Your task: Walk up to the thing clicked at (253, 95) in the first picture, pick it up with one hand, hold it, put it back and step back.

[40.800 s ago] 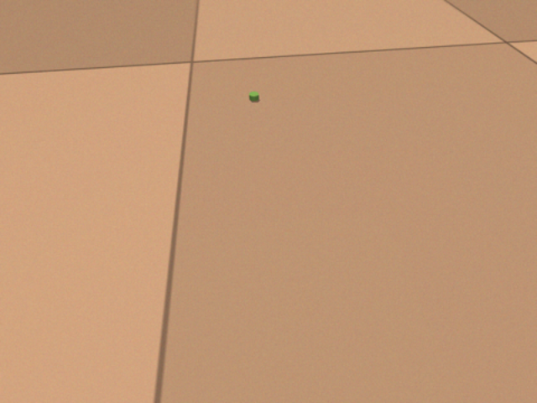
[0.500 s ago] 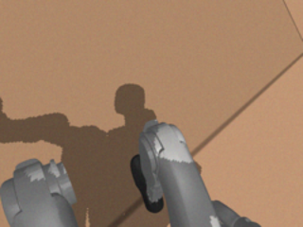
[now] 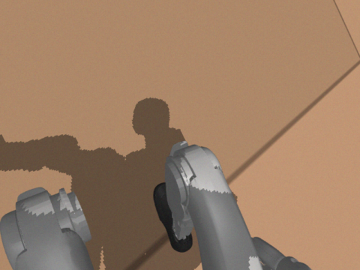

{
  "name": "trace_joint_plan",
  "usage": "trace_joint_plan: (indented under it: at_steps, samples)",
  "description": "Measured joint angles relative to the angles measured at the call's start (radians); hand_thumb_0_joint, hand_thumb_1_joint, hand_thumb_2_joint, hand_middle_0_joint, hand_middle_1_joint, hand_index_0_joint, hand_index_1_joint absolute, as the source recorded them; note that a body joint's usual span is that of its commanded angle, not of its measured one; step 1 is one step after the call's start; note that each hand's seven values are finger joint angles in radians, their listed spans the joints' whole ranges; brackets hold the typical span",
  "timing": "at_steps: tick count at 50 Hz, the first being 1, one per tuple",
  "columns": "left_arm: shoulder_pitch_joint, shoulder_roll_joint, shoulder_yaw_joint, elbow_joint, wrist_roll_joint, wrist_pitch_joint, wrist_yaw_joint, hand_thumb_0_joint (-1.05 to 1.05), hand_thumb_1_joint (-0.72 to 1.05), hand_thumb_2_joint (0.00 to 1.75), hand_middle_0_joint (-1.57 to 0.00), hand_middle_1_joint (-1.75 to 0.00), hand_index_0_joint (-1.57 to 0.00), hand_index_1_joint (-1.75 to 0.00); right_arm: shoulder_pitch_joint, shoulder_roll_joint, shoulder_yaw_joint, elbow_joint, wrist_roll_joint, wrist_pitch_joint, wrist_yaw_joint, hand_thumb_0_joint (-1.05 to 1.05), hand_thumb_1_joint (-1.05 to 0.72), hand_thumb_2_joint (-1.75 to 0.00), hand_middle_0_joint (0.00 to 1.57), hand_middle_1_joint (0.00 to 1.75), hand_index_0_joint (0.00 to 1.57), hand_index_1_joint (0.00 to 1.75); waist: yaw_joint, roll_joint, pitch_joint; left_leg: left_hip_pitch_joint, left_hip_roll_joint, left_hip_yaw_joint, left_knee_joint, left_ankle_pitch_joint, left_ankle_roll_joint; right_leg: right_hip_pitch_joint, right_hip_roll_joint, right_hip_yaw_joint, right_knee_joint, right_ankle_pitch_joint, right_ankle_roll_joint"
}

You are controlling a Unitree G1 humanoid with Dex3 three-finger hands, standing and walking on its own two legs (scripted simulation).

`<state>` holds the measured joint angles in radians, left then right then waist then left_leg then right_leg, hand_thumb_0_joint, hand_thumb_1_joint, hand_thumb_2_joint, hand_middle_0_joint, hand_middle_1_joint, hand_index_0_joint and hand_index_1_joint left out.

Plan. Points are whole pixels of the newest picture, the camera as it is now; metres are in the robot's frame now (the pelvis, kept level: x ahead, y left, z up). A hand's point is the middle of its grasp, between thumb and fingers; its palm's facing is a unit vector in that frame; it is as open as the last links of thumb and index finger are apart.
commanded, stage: open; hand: left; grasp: from above
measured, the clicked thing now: out of the picture +0.43 +0.35 -0.27
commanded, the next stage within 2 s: withdraw in 0.24 s
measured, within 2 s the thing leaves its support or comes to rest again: neither
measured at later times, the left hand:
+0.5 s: hand out of the picture +0.42 +0.34 -0.24, palm faces -0.43 -0.20 -0.88, open 13.8 cm
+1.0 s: hand out of the picture +0.40 +0.35 -0.07, palm faces -0.51 -0.15 -0.85, open 14.0 cm
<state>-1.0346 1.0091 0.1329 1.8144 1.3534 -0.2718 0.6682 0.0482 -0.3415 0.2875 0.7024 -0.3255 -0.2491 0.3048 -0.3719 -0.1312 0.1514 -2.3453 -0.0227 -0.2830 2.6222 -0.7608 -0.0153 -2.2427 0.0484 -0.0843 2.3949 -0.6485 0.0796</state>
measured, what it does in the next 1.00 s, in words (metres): rises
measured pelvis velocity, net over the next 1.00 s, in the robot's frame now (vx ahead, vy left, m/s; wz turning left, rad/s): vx -0.01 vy -0.01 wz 0.13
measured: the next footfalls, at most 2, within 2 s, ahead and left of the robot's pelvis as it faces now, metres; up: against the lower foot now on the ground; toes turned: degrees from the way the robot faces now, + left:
none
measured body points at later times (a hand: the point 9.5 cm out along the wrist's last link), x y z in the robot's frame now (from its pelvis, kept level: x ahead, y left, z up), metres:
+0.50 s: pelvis +0.00 +0.00 +0.00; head +0.26 +0.14 +0.34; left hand +0.44 +0.34 -0.19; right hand +0.07 -0.25 -0.05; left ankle +0.05 +0.12 -0.26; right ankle +0.13 -0.15 -0.25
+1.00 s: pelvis -0.01 -0.01 +0.06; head +0.20 +0.08 +0.45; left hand +0.42 +0.35 -0.03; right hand +0.12 -0.27 -0.04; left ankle +0.05 +0.12 -0.26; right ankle +0.13 -0.15 -0.26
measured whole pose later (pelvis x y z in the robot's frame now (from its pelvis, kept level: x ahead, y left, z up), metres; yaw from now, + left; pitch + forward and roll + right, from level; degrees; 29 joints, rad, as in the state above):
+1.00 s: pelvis -0.01 -0.01 +0.06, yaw +8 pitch +33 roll -9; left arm -0.95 0.73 0.00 1.36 1.15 -0.18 0.18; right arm 0.11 -0.33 0.06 0.67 -0.12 -0.04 0.21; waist -0.20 0.03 -0.07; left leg -2.24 -0.02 -0.15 2.34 -0.68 -0.01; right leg -2.17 -0.01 0.00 2.23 -0.63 0.07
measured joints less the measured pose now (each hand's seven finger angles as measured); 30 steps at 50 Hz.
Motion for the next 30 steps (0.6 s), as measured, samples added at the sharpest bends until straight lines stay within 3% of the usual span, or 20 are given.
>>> trace_joint_plan:
  at_steps: [20,26,30]
  samples:
    - [0.003,0.004,0.02,-0.019,-0.015,0.014,-0.021,0.0,-0.42,0.89,-0.1,-1.06,-0.13,-1.02,0.014,0.002,-0.002,-0.003,0.004,-0.001,0.011,0.0,-0.9,-0.9,0.2,0.3,0.2,0.3,-0.002,0.007,-0.006,-0.004,-0.001,-0.001,-0.001,-0.01,0.003,0.001,-0.008,-0.004,-0.003,-0.009,0.001]
    - [0.02,0.001,0.052,-0.065,-0.007,0.007,-0.038,0.0,-0.47,0.94,-0.09,-1.05,-0.11,-1.02,0.024,0.004,-0.013,-0.003,0.009,0.009,0.004,0.0,-0.9,-0.9,0.2,0.3,0.2,0.3,0.005,0.015,-0.016,-0.007,-0.002,0.002,-0.005,-0.004,0.002,-0.003,-0.01,-0.002,-0.005,-0.005,-0.003]
    - [0.064,-0.03,0.088,-0.186,-0.013,0.014,-0.059,0.0,-0.49,0.97,-0.09,-1.04,-0.11,-1.02,0.053,0.011,-0.054,0.009,0.022,0.023,0.006,0.0,-0.91,-0.9,0.2,0.3,0.2,0.3,0.025,0.036,-0.056,-0.01,-0.003,0.01,-0.014,-0.007,-0.003,-0.012,-0.017,0.003,-0.003,-0.009,-0.014]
